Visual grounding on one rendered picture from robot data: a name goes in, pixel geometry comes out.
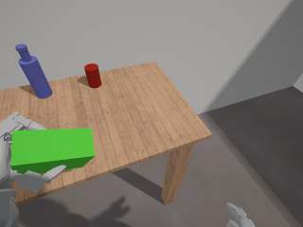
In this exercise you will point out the sponge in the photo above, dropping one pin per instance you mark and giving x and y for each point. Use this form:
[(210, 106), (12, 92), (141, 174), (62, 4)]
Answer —
[(41, 150)]

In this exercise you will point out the table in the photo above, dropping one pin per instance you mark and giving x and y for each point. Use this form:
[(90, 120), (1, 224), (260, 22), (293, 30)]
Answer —
[(136, 114)]

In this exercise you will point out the robot left forearm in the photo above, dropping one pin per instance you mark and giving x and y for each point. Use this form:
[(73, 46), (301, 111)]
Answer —
[(9, 212)]

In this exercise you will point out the robot right hand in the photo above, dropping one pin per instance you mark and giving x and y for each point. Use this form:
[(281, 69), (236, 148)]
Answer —
[(239, 216)]

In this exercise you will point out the robot left hand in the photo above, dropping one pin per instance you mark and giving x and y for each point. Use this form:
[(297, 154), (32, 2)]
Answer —
[(32, 181)]

